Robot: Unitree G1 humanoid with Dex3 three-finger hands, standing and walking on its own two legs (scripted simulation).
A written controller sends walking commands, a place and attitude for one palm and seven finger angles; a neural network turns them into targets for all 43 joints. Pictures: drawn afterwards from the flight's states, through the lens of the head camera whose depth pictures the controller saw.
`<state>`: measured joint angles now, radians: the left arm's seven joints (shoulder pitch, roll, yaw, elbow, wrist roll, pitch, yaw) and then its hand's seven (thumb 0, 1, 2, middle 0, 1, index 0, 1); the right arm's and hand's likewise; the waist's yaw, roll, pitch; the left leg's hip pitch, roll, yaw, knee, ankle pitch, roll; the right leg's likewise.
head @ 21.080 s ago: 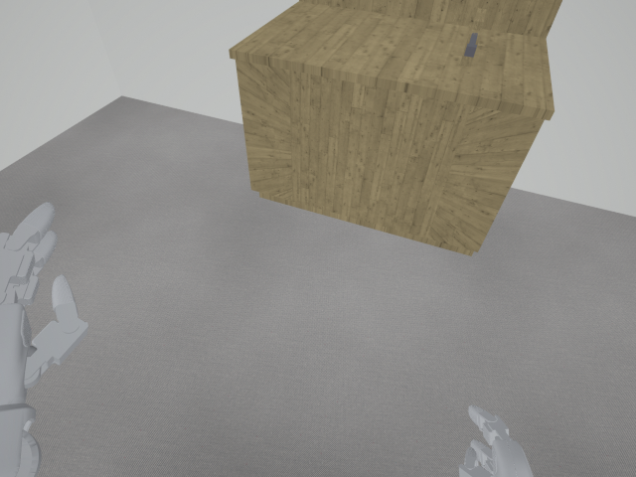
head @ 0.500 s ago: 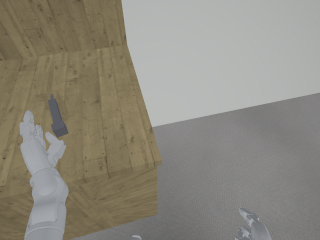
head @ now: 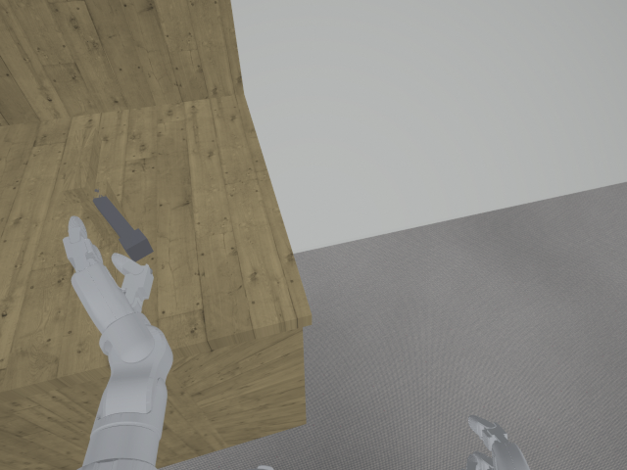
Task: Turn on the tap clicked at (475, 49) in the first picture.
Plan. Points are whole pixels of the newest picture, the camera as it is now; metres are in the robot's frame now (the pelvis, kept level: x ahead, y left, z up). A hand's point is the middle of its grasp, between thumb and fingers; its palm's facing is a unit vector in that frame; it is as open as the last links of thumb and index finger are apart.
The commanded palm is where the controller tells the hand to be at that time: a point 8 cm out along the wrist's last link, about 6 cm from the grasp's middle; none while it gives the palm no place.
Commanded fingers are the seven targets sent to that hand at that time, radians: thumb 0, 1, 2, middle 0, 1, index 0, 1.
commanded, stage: push the lever round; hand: left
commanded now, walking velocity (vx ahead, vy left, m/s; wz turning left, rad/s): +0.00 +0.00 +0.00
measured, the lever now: (136, 245) +0.37 +0.26 +0.08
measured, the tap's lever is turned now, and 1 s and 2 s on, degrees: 27 58 80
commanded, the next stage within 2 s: lift the hand up off the lever in 1.64 s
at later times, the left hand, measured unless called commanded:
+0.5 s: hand (168, 259) +0.36 +0.22 +0.08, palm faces +0.76 -0.65 -0.06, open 7.6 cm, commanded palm +0.31 +0.23 +0.08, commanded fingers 0.00 0.90 0.90 -0.15 -0.15 -0.15 -0.15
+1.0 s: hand (196, 234) +0.40 +0.19 +0.07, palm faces +0.81 -0.58 -0.09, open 7.6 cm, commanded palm +0.35 +0.20 +0.08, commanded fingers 0.00 0.90 0.90 -0.15 -0.15 -0.15 -0.15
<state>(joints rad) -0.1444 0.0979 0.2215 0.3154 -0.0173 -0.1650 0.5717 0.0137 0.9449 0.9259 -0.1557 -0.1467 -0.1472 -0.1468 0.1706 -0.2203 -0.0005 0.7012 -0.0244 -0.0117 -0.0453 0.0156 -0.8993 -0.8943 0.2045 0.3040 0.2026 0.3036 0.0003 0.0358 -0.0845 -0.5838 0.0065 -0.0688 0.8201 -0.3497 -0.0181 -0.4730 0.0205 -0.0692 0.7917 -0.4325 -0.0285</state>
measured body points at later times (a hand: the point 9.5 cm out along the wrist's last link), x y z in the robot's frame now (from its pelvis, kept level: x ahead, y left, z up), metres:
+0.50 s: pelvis +0.00 +0.00 +0.00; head +0.02 +0.00 +0.45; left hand +0.31 +0.25 +0.08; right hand +0.17 -0.23 -0.11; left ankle +0.04 +0.13 -0.70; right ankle -0.02 -0.10 -0.70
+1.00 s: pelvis +0.00 +0.00 -0.01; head +0.03 +0.00 +0.44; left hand +0.36 +0.22 +0.08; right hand +0.14 -0.23 -0.13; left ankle +0.04 +0.13 -0.70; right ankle -0.02 -0.10 -0.70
